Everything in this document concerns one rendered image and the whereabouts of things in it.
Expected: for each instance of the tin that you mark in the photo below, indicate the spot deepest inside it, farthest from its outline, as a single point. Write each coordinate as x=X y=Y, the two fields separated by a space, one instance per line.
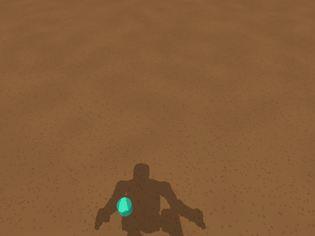
x=124 y=206

